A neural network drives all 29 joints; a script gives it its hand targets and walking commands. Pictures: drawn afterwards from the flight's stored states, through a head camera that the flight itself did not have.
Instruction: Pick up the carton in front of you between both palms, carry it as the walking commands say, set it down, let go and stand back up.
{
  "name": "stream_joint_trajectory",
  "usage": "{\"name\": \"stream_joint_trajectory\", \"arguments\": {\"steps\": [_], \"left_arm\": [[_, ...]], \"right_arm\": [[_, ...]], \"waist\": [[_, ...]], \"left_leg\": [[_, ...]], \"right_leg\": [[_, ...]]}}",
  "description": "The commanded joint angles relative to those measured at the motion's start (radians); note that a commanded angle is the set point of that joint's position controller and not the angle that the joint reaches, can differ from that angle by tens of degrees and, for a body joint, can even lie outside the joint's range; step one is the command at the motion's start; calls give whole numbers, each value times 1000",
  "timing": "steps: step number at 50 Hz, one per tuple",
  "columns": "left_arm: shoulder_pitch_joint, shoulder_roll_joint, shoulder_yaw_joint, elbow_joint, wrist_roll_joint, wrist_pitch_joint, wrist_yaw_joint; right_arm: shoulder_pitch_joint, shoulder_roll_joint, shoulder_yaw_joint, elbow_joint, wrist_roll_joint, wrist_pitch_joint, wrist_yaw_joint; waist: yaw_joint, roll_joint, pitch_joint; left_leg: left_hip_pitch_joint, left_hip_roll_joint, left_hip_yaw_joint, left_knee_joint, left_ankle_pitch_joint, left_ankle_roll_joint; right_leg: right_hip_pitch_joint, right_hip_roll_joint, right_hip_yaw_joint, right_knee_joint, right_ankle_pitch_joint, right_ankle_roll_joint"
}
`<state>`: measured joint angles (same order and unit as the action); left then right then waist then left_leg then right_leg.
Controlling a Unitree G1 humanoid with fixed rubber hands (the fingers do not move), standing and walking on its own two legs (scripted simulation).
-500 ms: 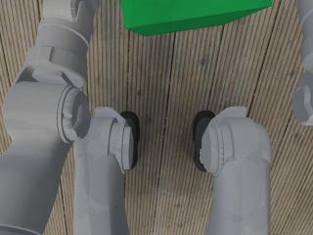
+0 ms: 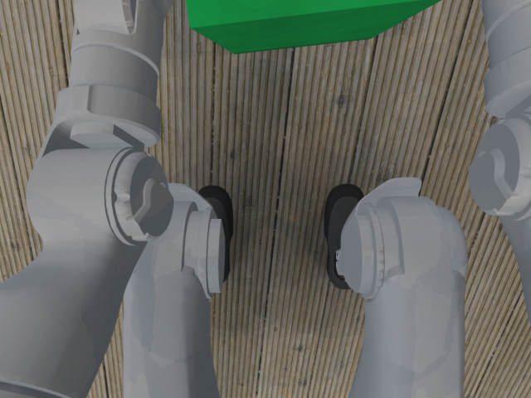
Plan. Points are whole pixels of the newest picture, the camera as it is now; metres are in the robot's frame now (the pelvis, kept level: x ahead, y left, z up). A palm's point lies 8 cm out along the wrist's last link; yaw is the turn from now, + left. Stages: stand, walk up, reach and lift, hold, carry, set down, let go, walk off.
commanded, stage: reach and lift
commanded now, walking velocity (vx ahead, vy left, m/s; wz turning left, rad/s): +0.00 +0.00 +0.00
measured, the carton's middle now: out of the picture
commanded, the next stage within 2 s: none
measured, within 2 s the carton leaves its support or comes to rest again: leaves its support in 0.10 s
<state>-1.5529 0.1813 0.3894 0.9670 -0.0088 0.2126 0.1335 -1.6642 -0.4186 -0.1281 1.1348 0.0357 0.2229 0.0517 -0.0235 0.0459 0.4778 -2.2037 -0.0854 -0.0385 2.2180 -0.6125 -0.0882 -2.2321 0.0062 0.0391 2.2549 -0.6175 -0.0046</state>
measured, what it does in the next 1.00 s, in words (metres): rises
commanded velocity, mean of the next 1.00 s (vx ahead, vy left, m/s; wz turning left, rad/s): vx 0.00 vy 0.00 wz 0.00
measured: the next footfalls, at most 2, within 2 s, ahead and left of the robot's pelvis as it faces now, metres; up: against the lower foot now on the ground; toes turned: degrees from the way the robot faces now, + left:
none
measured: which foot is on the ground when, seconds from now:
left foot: down 0.00-1.00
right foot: down 0.00-1.00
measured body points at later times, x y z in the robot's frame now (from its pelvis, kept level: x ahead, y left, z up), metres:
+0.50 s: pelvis -0.01 +0.02 +0.09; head +0.27 -0.03 +0.43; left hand +0.53 +0.09 +0.02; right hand +0.51 -0.21 +0.02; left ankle +0.11 +0.14 -0.33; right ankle +0.10 -0.12 -0.33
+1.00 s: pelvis +0.03 +0.01 +0.20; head +0.24 -0.03 +0.60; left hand +0.50 +0.11 +0.16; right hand +0.48 -0.19 +0.15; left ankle +0.11 +0.14 -0.33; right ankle +0.10 -0.12 -0.33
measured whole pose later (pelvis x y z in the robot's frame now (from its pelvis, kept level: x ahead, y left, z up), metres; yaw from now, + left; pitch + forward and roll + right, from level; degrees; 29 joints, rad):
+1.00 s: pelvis +0.03 +0.01 +0.20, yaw -5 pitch +41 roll +2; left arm -0.87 -0.12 0.51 0.57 0.24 0.40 0.07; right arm -0.90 0.00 -0.41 0.62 -0.25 0.44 0.03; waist 0.01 0.03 -0.24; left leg -1.71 -0.07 -0.07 1.52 -0.51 -0.05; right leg -1.75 0.06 0.08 1.52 -0.48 0.04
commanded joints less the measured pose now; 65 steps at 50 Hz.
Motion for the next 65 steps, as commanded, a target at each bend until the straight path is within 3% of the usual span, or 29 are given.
{"name": "stream_joint_trajectory", "arguments": {"steps": [1, 5, 8, 11, 15, 20, 23, 29, 32, 37, 42, 46, 56, 65], "left_arm": [[-552, -997, -417, -202, -168, 22, -256], [-602, -1078, -517, -385, -211, 48, -235], [-538, -1109, -508, -411, -173, 84, -231], [-458, -1122, -482, -360, -108, 112, -243], [-364, -1139, -344, -232, 28, 122, -260], [-325, -1105, -162, -133, 168, 143, -255], [-326, -1105, -141, -129, 199, 152, -253], [-404, -1195, -269, -235, 118, 178, -280], [-406, -1255, -352, -282, 75, 203, -303], [-261, -1312, -428, -308, 51, 231, -327], [-57, -1319, -437, -287, 68, 220, -341], [63, -1326, -450, -291, 68, 192, -344], [268, -1338, -490, -288, 89, 152, -341], [391, -1363, -544, -329, 97, 144, -340]], "right_arm": [[-452, 1044, 290, -324, 150, 5, 236], [-482, 1135, 371, -559, 193, 36, 189], [-402, 1228, 372, -587, 156, 81, 167], [-267, 1283, 323, -473, 79, 121, 165], [-109, 1295, 135, -262, -62, 141, 185], [-185, 1260, 12, -218, -160, 137, 218], [-213, 1245, -7, -221, -181, 139, 229], [-218, 1290, 7, -270, -177, 166, 229], [-191, 1338, 45, -313, -160, 187, 234], [-94, 1415, 139, -402, -111, 214, 245], [53, 1485, 212, -458, -94, 214, 239], [157, 1521, 255, -483, -92, 193, 218], [395, 1512, 228, -456, -149, 146, 174], [481, 1557, 306, -528, -124, 136, 182]], "waist": [[-24, -63, -1475], [-29, -110, -1958], [-15, -162, -2084], [-19, -161, -1893], [-21, -95, -1476], [36, -81, -1350], [38, -87, -1373], [-30, -47, -1591], [-46, -15, -1718], [-15, -24, -1824], [18, -94, -1729], [26, -125, -1636], [-3, -64, -1416], [20, -43, -1332]], "left_leg": [[559, -70, 161, -107, 469, 68], [609, -89, 177, -138, 568, 56], [530, -103, 187, -199, 547, 50], [463, -105, 176, -266, 445, 54], [416, -108, 154, -376, 279, 53], [505, -111, 145, -502, 137, 71], [555, -107, 140, -565, 75, 74], [679, -98, 141, -635, 77, 48], [754, -96, 146, -665, 130, 36], [848, -98, 149, -713, 272, 34], [855, -102, 130, -781, 351, 46], [888, -107, 107, -840, 399, 54], [1076, -100, 62, -1047, 369, 56], [1300, -79, 27, -1222, 366, 69]], "right_leg": [[773, 85, -76, -185, 586, 0], [1093, 96, -80, -183, 838, 15], [1229, 110, -77, -222, 906, 25], [1054, 123, -98, -314, 708, 36], [705, 134, -112, -438, 414, 28], [538, 138, -132, -544, 176, 13], [561, 139, -134, -601, 101, 11], [733, 145, -140, -684, 121, 6], [820, 145, -140, -714, 181, 5], [953, 150, -138, -757, 333, 15], [1071, 147, -118, -826, 445, 39], [1157, 148, -94, -889, 513, 49], [1310, 149, -40, -1089, 464, 26], [1490, 135, -13, -1250, 439, 14]]}}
